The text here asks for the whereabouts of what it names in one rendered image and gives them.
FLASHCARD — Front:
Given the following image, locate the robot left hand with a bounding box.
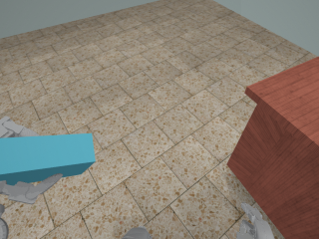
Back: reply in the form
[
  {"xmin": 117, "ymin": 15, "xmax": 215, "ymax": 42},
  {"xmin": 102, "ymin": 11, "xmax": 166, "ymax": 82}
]
[{"xmin": 0, "ymin": 117, "xmax": 63, "ymax": 205}]

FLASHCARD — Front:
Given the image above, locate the sponge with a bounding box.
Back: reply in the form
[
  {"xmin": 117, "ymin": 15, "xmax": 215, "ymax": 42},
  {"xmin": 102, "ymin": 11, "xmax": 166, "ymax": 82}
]
[{"xmin": 0, "ymin": 133, "xmax": 96, "ymax": 186}]

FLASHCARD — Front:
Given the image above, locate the robot right hand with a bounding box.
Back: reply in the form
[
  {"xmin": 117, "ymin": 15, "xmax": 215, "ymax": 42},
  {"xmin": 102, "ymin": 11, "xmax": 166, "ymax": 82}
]
[{"xmin": 236, "ymin": 202, "xmax": 275, "ymax": 239}]

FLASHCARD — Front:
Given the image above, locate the left robot thigh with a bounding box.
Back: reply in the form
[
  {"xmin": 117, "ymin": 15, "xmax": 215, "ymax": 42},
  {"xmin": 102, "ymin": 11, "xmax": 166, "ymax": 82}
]
[{"xmin": 122, "ymin": 227, "xmax": 153, "ymax": 239}]

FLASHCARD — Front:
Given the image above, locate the table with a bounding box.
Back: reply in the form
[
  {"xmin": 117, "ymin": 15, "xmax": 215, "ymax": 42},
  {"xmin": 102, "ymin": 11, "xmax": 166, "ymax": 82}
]
[{"xmin": 227, "ymin": 56, "xmax": 319, "ymax": 239}]

